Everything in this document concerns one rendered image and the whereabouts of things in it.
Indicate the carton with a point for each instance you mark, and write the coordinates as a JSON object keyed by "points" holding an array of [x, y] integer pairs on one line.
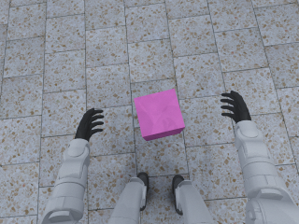
{"points": [[159, 115]]}

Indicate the robot right forearm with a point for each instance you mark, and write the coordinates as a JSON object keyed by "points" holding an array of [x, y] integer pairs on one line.
{"points": [[260, 173]]}

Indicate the robot right upper arm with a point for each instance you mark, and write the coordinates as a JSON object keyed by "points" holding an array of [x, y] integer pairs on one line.
{"points": [[270, 211]]}

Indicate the right robot shin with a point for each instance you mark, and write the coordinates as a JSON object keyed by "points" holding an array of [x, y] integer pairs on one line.
{"points": [[185, 182]]}

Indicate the left robot hand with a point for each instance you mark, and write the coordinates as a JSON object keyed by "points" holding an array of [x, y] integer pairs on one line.
{"points": [[84, 130]]}

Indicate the robot shin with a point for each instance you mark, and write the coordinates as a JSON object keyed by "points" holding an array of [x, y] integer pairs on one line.
{"points": [[136, 179], [185, 182]]}

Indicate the left robot shin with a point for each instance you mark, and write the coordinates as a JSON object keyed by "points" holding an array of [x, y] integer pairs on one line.
{"points": [[136, 179]]}

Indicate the robot left forearm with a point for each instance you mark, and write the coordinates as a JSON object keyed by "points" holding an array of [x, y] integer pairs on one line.
{"points": [[66, 202]]}

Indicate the right robot hand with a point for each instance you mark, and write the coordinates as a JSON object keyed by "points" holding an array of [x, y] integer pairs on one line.
{"points": [[239, 107]]}

